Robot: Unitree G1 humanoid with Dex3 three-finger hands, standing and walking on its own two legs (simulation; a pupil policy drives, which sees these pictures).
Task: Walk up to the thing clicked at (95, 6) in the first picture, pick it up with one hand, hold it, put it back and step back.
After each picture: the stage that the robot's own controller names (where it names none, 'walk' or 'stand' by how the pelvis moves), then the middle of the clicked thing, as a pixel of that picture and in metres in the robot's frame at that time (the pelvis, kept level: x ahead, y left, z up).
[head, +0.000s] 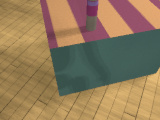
stand; (92, 11) +0.93 -0.02 -0.05
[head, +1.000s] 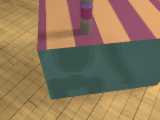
rise first; (86, 14) +0.85 +0.04 -0.02
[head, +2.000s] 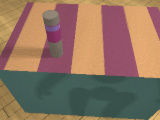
walk; (54, 36) +0.62 +0.22 -0.04
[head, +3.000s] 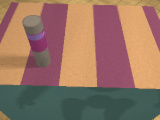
stand; (38, 44) +0.54 +0.21 -0.01
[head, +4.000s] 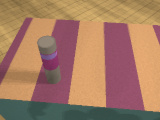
stand; (50, 62) +0.49 +0.18 -0.05
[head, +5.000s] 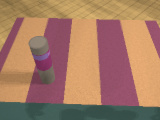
stand; (43, 62) +0.48 +0.20 -0.05
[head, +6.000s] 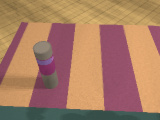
stand; (47, 67) +0.47 +0.19 -0.06
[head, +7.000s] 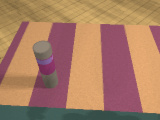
stand; (47, 67) +0.48 +0.19 -0.06
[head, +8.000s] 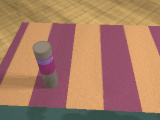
stand; (47, 67) +0.48 +0.19 -0.06
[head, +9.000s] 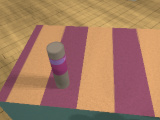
rise first; (59, 67) +0.48 +0.17 -0.05
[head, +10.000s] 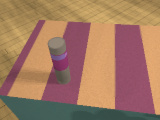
go down; (60, 63) +0.49 +0.17 -0.05
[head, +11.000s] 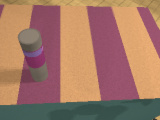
go down; (35, 58) +0.47 +0.16 -0.03
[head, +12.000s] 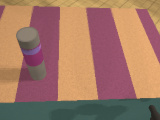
approach; (33, 57) +0.49 +0.16 -0.02
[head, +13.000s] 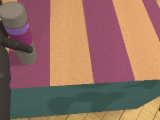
close; (21, 38) +0.51 +0.18 +0.02
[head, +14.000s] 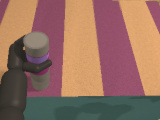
lift; (39, 65) +0.42 +0.15 +0.01
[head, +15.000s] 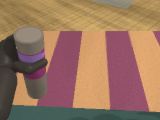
lift; (34, 67) +0.33 +0.17 +0.15
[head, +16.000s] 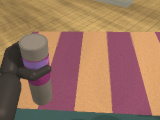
hold; (38, 74) +0.32 +0.16 +0.13
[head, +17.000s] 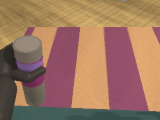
crouch; (32, 75) +0.32 +0.18 +0.12
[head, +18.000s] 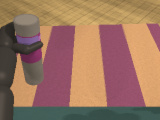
crouch; (31, 53) +0.42 +0.18 +0.13
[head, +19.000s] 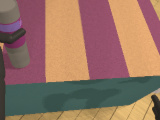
lower; (13, 38) +0.50 +0.18 +0.02
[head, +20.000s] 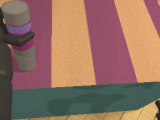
lower; (22, 40) +0.49 +0.17 +0.03
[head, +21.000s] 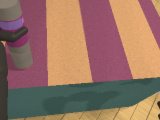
lower; (16, 37) +0.50 +0.17 +0.02
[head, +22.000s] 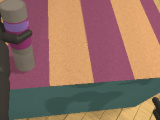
lower; (20, 40) +0.50 +0.17 +0.02
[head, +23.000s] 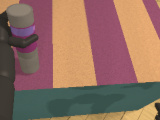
loosen; (26, 43) +0.49 +0.16 +0.02
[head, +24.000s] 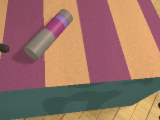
withdraw; (50, 33) +0.59 +0.06 -0.07
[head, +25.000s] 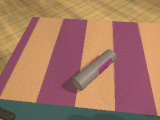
sink last; (95, 68) +0.52 -0.01 -0.11
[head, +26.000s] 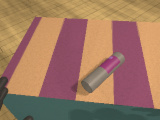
stand; (104, 71) +0.51 -0.05 -0.12
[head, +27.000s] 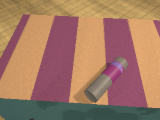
stand; (107, 78) +0.46 -0.09 -0.12
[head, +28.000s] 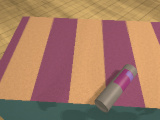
stand; (117, 86) +0.43 -0.13 -0.13
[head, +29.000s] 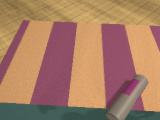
stand; (128, 97) +0.38 -0.18 -0.14
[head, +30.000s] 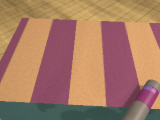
stand; (142, 104) +0.34 -0.23 -0.14
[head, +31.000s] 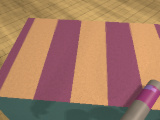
walk; (142, 104) +0.35 -0.23 -0.14
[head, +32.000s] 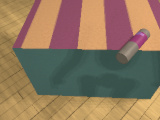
walk; (133, 45) +0.69 -0.22 -0.13
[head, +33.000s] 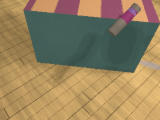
stand; (124, 20) +0.97 -0.25 -0.14
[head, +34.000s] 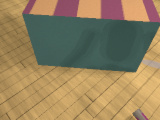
stand; out of the picture +0.43 -0.47 -0.70
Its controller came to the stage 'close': yes
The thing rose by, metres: 0.20
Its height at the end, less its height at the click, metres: -0.69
